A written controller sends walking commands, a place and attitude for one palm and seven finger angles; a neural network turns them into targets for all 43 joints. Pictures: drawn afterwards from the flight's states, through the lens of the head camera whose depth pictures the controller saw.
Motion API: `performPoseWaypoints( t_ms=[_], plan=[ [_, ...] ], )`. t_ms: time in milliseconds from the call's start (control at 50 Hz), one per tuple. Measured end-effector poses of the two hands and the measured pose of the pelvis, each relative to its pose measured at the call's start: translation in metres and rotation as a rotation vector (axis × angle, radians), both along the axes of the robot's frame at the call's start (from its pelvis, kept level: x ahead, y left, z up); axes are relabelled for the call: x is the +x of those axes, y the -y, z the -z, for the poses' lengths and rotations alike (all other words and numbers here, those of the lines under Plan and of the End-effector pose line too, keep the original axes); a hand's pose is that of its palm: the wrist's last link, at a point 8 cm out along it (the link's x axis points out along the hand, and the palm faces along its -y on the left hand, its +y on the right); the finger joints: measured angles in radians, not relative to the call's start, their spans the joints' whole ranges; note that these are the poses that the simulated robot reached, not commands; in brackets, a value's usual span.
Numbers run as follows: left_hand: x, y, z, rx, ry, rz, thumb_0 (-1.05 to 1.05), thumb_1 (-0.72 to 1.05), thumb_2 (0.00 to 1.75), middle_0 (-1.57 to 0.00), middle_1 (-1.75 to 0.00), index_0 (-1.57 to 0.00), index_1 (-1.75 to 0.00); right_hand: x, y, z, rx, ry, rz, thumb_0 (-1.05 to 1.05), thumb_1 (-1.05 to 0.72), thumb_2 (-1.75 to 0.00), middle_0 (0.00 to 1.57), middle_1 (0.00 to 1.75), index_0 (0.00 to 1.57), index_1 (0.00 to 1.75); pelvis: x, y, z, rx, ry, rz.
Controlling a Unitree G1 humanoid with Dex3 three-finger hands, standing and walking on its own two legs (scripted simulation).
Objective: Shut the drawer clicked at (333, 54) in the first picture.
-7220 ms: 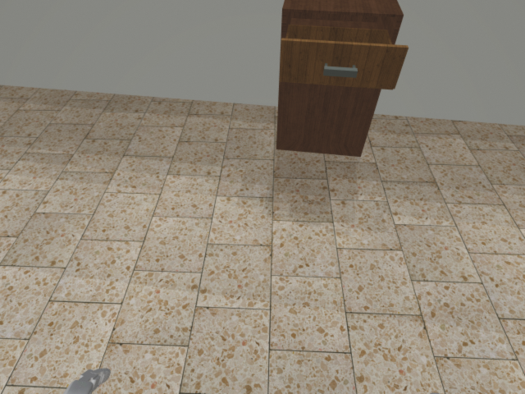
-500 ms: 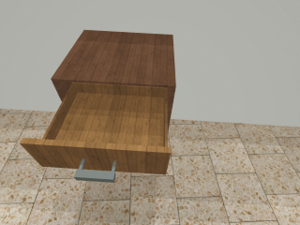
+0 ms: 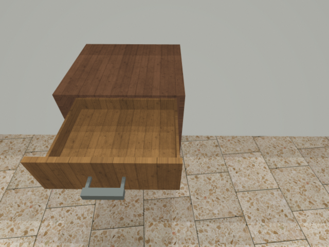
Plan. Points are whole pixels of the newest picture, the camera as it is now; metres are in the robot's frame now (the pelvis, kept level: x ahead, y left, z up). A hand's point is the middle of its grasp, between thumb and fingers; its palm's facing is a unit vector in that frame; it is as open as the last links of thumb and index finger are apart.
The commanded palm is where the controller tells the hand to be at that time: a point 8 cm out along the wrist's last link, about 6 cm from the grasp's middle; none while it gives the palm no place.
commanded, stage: come to a stop and stand still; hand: left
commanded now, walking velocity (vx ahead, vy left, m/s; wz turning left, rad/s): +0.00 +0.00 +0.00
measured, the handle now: (104, 186) +0.31 +0.20 -0.08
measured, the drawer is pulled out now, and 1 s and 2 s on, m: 0.29 0.29 0.25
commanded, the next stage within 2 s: look again from close up in 0.32 s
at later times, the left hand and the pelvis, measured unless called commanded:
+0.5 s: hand out of the picture +0.00 +0.18 -0.16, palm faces +0.00 -0.98 -0.20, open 7.4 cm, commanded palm none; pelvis +0.00 +0.01 +0.01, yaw -1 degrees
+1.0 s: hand out of the picture +0.05 +0.17 -0.16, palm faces -0.01 -0.98 -0.20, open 7.3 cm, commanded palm none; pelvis +0.04 +0.00 +0.02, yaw -1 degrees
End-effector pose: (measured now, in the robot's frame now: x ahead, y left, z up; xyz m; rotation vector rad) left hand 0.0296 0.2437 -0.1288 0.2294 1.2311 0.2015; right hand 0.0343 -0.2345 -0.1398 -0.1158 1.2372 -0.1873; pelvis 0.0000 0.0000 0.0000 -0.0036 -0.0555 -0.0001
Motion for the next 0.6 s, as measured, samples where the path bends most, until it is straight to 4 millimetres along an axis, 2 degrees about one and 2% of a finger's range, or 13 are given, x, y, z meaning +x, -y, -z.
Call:
performPoseWaypoints(
  t_ms=[80,140,280,360,440,600],
  plan=[
    [0.016,0.0,-0.002,-0.025,0.048,0.024,0.01,0.91,0.9,-0.19,-0.3,-0.2,-0.3,-0.025,-0.013,-0.003,0.011,-0.027,-0.006,0.0,-0.91,-0.9,0.2,0.3,0.2,0.3,-0.007,-0.004,-0.003,0.004,-0.004,0.01],
    [0.018,0.003,-0.006,-0.043,0.065,0.04,0.0,0.91,0.9,-0.19,-0.3,-0.2,-0.3,-0.042,-0.02,-0.004,0.024,-0.071,-0.016,0.0,-0.92,-0.9,0.2,0.3,0.2,0.3,-0.013,-0.007,-0.006,0.004,-0.02,0.011],
    [-0.007,0.007,-0.006,-0.059,-0.01,0.031,0.0,0.91,0.9,-0.2,-0.3,-0.2,-0.3,-0.064,-0.027,-0.005,0.046,-0.14,-0.019,0.0,-0.91,-0.9,0.2,0.3,0.2,0.3,-0.018,-0.008,-0.01,0.01,-0.053,0.014],
    [-0.024,0.008,-0.002,-0.066,-0.072,0.017,0.0,0.91,0.9,-0.2,-0.3,-0.2,-0.3,-0.066,-0.028,-0.005,0.043,-0.15,-0.01,0.0,-0.91,-0.9,0.2,0.3,0.2,0.3,-0.013,-0.008,-0.01,0.006,-0.051,0.015],
    [-0.032,0.01,0.001,-0.079,-0.113,0.004,0.01,0.91,0.9,-0.2,-0.3,-0.2,-0.3,-0.061,-0.028,-0.007,0.039,-0.158,-0.005,0.0,-0.91,-0.9,0.2,0.3,0.2,0.3,-0.004,-0.008,-0.011,0.005,-0.056,0.018],
    [-0.026,0.02,0.002,-0.105,-0.141,-0.005,0.01,0.91,0.9,-0.19,-0.3,-0.2,-0.3,-0.039,-0.032,-0.009,0.035,-0.157,-0.016,0.01,-0.92,-0.9,0.2,0.3,0.2,0.3,0.012,-0.009,-0.014,0.004,-0.06,0.019]
  ],
)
